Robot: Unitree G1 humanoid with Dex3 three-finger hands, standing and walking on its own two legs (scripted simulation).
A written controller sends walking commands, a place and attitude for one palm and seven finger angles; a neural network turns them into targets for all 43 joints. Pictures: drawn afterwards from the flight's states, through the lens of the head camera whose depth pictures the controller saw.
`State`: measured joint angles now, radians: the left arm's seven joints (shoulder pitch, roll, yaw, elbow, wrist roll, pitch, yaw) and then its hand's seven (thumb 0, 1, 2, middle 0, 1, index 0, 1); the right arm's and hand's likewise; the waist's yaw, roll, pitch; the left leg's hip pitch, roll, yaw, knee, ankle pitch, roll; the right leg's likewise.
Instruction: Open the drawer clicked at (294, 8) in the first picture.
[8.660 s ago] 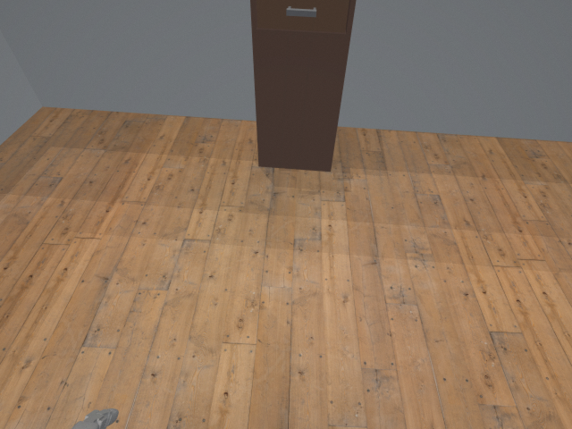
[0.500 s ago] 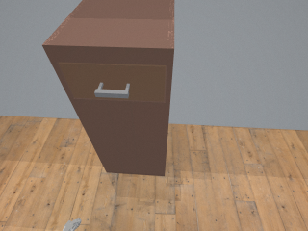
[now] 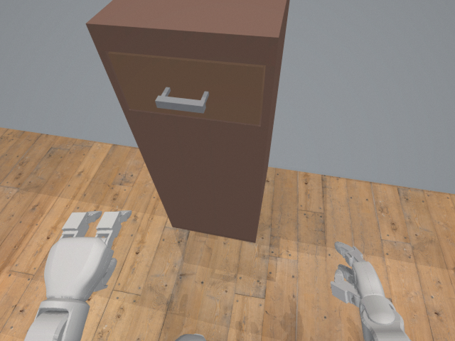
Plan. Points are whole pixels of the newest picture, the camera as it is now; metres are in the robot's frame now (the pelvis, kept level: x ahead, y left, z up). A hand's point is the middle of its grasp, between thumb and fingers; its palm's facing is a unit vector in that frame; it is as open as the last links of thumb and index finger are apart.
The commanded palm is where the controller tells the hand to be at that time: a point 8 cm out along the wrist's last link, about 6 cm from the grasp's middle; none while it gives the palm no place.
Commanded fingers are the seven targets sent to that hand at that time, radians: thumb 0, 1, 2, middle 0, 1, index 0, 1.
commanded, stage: raise the hand with hooked fingers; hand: left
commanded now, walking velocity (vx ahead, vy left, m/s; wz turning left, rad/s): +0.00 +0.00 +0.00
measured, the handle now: (183, 98) +0.58 +0.22 +0.07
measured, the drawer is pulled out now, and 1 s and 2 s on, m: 0.00 0.00 0.00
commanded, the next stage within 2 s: move the hooked fingers above the handle in 1.28 s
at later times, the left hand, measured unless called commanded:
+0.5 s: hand (90, 192) +0.28 +0.28 +0.12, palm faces +0.16 -0.08 -0.98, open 12.6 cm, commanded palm +0.26 +0.27 +0.18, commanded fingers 0.00 -0.43 0.33 -0.29 -1.15 -0.29 -1.15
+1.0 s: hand (69, 129) +0.34 +0.30 +0.20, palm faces +0.08 -0.05 -1.00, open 13.8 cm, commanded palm +0.30 +0.30 +0.24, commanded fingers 0.00 -0.50 0.30 -0.30 -1.20 -0.30 -1.20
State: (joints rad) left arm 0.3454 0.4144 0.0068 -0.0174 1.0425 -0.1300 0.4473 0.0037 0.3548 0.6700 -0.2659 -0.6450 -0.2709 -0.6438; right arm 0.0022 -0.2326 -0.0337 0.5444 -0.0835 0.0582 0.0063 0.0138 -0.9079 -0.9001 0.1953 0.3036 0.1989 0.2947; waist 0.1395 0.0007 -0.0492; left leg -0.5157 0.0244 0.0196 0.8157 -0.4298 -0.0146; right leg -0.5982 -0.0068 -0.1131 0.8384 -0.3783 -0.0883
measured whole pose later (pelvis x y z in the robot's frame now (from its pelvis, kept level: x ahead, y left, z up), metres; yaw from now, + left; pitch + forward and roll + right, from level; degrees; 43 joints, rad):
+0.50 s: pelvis +0.01 +0.04 +0.03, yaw -2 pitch +2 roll +1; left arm 0.14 0.45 -0.01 -0.10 0.95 -0.02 0.24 0.00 -0.21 0.42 -0.30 -1.02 -0.31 -1.02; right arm 0.15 -0.29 -0.05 0.64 -0.02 0.09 -0.03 0.02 -0.91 -0.90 0.20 0.30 0.20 0.29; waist 0.09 0.07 0.00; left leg -0.25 -0.01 0.06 0.54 -0.32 0.02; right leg -0.34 -0.02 -0.07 0.57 -0.26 -0.03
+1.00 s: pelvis +0.01 +0.06 +0.04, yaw -1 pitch -1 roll +0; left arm -0.23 0.56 -0.03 -0.02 0.87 0.06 -0.13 0.00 -0.49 0.30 -0.32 -1.20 -0.32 -1.20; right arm 0.11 -0.25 0.03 0.62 0.01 0.14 0.01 0.01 -0.90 -0.90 0.20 0.30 0.20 0.30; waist 0.10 0.09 0.02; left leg -0.11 -0.04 0.05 0.37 -0.24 0.05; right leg -0.19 -0.04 -0.08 0.39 -0.18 0.00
